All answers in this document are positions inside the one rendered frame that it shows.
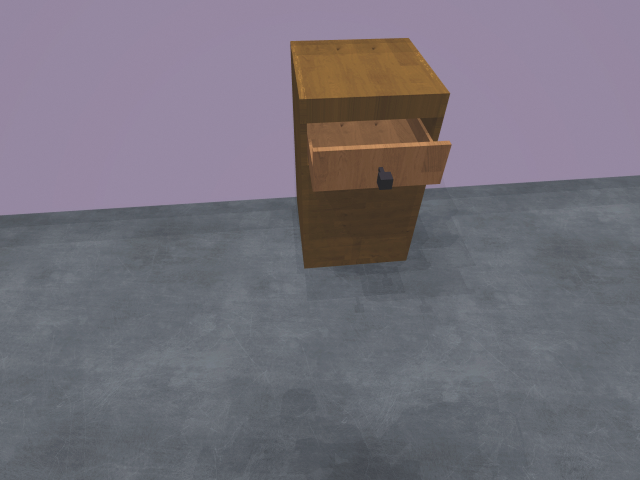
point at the handle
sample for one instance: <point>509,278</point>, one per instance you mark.
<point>384,179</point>

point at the cabinet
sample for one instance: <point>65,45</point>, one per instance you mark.
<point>359,80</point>

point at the drawer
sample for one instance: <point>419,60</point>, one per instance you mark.
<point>347,155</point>

